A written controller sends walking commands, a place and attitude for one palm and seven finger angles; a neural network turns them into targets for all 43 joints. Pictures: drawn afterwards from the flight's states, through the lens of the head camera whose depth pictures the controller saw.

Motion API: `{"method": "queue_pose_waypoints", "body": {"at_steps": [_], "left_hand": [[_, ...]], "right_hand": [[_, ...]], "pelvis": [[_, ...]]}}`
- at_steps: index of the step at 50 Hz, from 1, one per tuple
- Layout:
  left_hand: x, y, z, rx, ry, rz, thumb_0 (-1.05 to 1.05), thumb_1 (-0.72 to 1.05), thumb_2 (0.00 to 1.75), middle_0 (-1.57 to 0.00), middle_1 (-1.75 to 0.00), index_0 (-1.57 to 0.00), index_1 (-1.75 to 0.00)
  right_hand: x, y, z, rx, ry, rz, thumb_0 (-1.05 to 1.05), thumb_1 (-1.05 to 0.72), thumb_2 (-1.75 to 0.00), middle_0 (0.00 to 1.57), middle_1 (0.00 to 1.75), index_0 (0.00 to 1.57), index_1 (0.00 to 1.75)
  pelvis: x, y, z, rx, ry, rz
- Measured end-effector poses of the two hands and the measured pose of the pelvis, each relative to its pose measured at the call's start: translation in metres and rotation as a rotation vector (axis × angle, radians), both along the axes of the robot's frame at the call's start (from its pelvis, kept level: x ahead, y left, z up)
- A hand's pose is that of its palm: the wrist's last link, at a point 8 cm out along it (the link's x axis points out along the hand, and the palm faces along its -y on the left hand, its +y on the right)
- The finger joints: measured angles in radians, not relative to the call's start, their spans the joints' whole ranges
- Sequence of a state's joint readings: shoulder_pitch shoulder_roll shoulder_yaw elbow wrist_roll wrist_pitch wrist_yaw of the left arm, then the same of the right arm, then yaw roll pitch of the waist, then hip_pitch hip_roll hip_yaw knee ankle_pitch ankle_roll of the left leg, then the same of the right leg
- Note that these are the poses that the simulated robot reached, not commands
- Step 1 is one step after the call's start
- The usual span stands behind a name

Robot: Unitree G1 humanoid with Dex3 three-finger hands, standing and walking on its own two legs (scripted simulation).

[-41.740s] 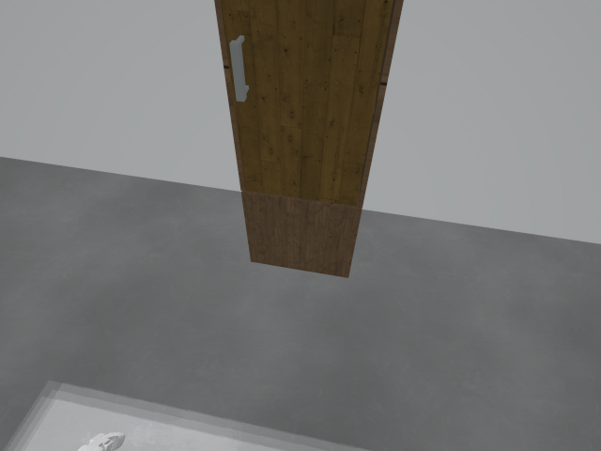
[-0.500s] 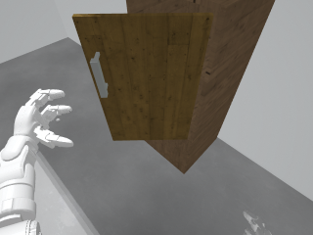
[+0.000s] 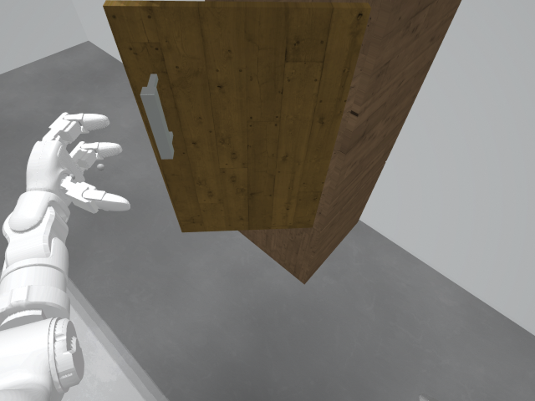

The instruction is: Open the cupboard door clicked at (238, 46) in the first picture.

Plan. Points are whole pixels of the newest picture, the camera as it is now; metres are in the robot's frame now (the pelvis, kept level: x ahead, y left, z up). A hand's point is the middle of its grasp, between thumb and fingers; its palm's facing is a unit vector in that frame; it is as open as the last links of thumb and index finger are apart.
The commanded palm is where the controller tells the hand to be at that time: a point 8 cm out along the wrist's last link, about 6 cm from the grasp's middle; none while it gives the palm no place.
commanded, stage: move the hooked fingers beside the handle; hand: left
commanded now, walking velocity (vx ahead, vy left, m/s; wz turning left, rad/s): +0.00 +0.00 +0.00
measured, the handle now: (160, 118) +0.55 +0.19 +0.10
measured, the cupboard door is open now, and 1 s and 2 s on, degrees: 45 45 45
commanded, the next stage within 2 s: slide the fingers in behind the handle in 1.42 s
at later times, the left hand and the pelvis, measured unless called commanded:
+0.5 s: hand (118, 142) +0.48 +0.24 +0.11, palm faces +0.06 -1.00 -0.01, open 14.0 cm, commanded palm +0.46 +0.29 +0.11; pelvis +0.00 +0.00 -0.01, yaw +0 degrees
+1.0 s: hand (111, 136) +0.50 +0.26 +0.10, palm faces +0.06 -1.00 +0.00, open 14.0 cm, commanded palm +0.47 +0.30 +0.10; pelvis +0.01 +0.00 -0.01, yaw -2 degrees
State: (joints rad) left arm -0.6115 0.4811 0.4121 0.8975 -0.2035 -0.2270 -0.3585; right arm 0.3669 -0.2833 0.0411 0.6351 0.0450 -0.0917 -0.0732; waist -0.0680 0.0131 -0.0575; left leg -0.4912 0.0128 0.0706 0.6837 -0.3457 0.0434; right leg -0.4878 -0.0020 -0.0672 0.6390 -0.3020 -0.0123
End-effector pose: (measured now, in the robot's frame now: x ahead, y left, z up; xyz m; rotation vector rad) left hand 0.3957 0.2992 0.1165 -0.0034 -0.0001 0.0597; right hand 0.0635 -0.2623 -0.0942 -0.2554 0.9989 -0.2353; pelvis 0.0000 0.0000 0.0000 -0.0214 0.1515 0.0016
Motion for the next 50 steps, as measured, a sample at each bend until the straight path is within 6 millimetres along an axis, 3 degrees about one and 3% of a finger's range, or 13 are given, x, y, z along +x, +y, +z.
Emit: {"method": "queue_pose_waypoints", "body": {"at_steps": [16,37,44,50], "left_hand": [[0.039,-0.012,0.000,-0.001,0.012,-0.016,-0.02,-0.50,0.30,-0.30,-1.20,-0.30,-1.20],[0.091,-0.011,-0.003,-0.006,0.038,-0.029,-0.02,-0.50,0.30,-0.30,-1.20,-0.30,-1.20],[0.089,-0.001,-0.015,0.008,0.046,-0.017,-0.02,-0.50,0.30,-0.30,-1.20,-0.30,-1.20],[0.081,0.012,-0.014,-0.001,0.018,-0.003,-0.02,-0.50,0.30,-0.30,-1.20,-0.30,-1.20]], "right_hand": [[-0.027,-0.003,-0.009,-0.010,0.122,-0.032,0.01,-0.91,-0.90,0.21,0.30,0.20,0.30],[-0.091,-0.015,-0.007,-0.050,0.338,-0.125,0.01,-0.91,-0.90,0.21,0.30,0.20,0.30],[-0.092,-0.009,-0.004,-0.034,0.361,-0.150,0.01,-0.91,-0.90,0.21,0.30,0.20,0.30],[-0.074,-0.003,-0.005,-0.025,0.343,-0.138,0.01,-0.91,-0.90,0.21,0.30,0.20,0.30]], "pelvis": [[-0.002,0.000,-0.005,-0.006,0.048,0.005],[-0.001,-0.004,-0.013,-0.017,0.138,-0.008],[0.008,-0.002,-0.012,-0.018,0.146,-0.028],[0.014,0.001,-0.011,-0.024,0.138,-0.022]]}}
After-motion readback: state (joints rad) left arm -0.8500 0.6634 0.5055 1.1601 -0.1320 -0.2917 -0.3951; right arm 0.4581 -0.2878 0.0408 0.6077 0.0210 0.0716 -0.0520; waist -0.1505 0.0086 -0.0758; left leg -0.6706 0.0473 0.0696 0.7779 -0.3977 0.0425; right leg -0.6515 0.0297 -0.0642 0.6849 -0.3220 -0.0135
